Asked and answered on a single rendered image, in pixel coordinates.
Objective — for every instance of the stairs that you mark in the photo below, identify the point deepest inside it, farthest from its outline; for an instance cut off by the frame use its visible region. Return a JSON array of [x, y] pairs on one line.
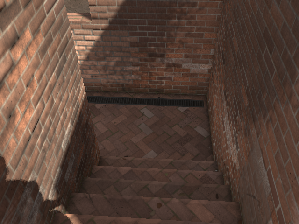
[[129, 190]]

